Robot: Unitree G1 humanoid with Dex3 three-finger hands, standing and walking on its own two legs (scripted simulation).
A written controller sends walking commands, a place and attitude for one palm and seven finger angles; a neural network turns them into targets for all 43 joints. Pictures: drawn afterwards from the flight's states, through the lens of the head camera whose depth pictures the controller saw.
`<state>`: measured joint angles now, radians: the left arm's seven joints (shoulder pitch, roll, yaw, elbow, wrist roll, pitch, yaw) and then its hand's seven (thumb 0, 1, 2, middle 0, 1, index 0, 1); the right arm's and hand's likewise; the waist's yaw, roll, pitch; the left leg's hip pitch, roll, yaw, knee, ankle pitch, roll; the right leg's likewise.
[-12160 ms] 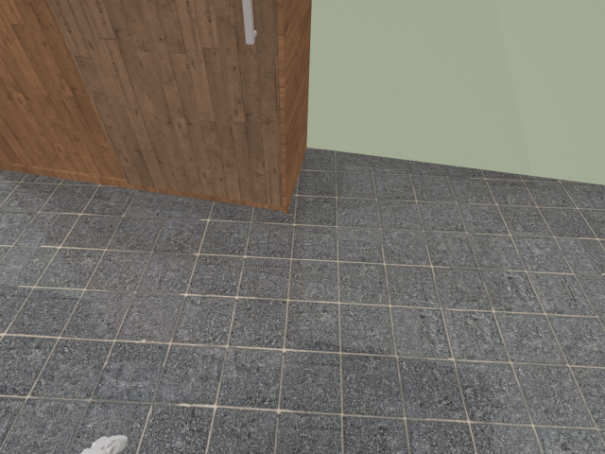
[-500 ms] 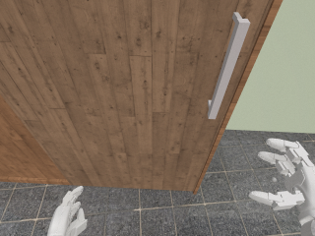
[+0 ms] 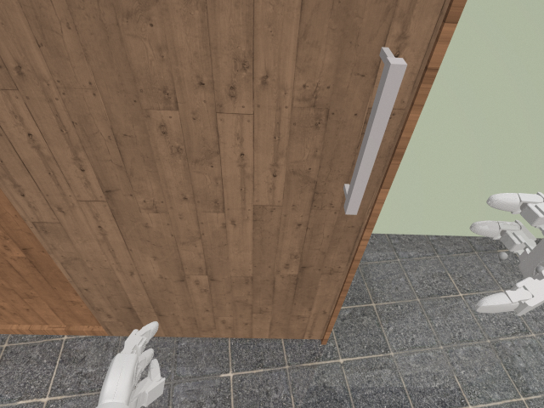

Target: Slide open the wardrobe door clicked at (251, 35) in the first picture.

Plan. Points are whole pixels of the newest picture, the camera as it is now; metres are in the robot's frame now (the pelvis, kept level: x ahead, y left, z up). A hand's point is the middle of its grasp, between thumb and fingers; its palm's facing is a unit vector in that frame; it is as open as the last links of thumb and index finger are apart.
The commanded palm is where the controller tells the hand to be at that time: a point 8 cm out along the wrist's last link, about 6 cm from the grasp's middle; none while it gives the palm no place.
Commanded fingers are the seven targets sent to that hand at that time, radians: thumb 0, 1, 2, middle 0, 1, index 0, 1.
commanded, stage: raise the hand with hooked fingers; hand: right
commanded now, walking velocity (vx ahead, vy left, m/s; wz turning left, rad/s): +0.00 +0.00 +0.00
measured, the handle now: (366, 141) +0.49 -0.14 +0.17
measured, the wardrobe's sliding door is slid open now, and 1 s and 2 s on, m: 0.00 0.00 0.00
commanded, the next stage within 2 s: move the hooked fingers beside the handle in 0.50 s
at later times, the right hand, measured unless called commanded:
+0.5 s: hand (483, 248) +0.28 -0.26 +0.16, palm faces +0.08 +0.99 -0.08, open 14.0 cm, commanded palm +0.25 -0.30 +0.16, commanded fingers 0.00 0.50 -0.30 0.30 1.20 0.30 1.20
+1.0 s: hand (462, 227) +0.32 -0.25 +0.15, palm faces +0.04 +1.00 -0.05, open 14.0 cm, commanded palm +0.29 -0.29 +0.16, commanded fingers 0.00 0.50 -0.30 0.30 1.20 0.30 1.20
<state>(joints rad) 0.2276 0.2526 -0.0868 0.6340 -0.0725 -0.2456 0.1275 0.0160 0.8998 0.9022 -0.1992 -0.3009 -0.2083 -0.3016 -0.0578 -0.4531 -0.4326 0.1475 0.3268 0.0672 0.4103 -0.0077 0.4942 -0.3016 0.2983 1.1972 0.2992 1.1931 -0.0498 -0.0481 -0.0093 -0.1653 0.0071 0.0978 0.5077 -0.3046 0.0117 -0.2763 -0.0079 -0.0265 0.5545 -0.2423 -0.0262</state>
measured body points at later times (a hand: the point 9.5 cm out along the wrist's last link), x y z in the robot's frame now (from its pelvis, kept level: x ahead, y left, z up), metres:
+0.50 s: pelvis +0.00 +0.02 +0.00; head -0.01 +0.03 +0.45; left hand +0.18 +0.25 -0.07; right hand +0.27 -0.31 +0.16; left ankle -0.02 +0.11 -0.73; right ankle +0.04 -0.10 -0.73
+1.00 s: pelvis +0.01 +0.01 +0.00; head +0.00 +0.03 +0.45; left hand +0.17 +0.26 -0.08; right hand +0.31 -0.30 +0.16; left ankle -0.02 +0.11 -0.73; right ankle +0.04 -0.10 -0.73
